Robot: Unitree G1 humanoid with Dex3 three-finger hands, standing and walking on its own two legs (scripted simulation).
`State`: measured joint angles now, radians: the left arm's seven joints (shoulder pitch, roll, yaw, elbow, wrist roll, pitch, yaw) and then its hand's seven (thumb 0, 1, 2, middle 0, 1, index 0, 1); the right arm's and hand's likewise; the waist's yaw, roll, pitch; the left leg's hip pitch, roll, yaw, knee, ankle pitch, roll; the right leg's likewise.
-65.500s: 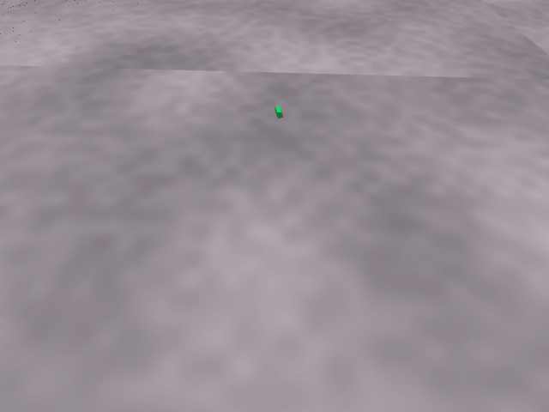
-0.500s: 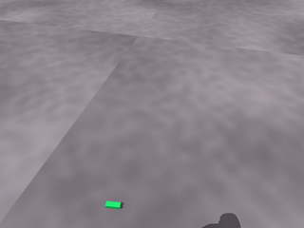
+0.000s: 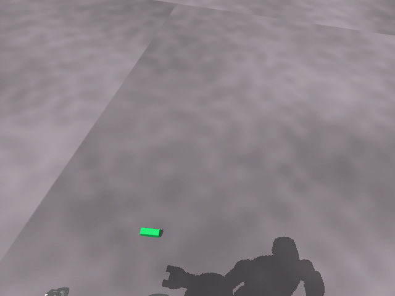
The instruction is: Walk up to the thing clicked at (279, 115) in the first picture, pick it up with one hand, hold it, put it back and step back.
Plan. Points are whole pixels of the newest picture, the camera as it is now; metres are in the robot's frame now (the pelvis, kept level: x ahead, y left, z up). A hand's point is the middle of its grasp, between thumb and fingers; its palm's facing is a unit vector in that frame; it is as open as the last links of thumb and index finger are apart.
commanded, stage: step back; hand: left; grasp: from above
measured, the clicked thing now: (150, 232) +0.47 +0.21 -0.75
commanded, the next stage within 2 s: none
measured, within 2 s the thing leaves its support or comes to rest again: neither
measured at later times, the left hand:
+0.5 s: hand out of the picture +0.03 +0.28 -0.16, palm faces -0.12 -0.91 -0.40, open 7.4 cm
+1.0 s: hand out of the picture -0.09 +0.30 -0.15, palm faces -0.04 -0.93 -0.37, open 7.4 cm
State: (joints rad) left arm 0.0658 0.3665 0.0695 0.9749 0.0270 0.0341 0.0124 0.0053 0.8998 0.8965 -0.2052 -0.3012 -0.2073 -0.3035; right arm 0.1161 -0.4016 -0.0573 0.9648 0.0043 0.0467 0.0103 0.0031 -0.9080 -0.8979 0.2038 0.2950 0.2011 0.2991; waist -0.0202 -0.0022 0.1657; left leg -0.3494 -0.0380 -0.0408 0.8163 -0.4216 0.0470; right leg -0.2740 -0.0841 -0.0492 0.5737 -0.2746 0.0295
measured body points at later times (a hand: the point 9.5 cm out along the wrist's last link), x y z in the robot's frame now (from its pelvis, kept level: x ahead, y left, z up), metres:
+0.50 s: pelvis -0.09 +0.03 -0.01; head -0.02 +0.01 +0.43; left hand +0.04 +0.33 -0.13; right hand +0.00 -0.29 -0.14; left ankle -0.01 +0.11 -0.73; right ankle -0.12 -0.09 -0.73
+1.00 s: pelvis -0.22 +0.04 +0.00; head -0.16 +0.06 +0.44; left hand -0.09 +0.35 -0.12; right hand -0.14 -0.28 -0.11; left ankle -0.17 +0.15 -0.73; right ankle -0.25 -0.10 -0.64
